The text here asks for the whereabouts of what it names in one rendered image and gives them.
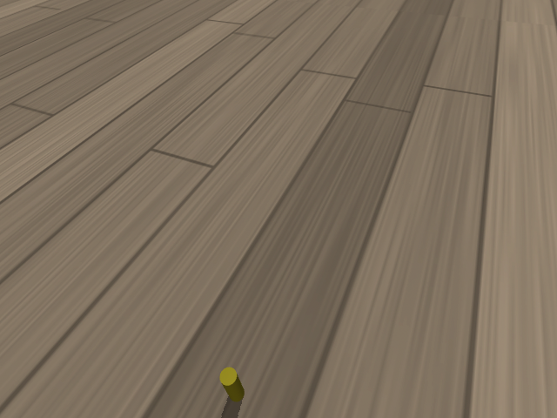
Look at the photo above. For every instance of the can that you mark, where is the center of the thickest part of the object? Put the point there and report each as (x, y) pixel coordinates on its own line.
(232, 384)

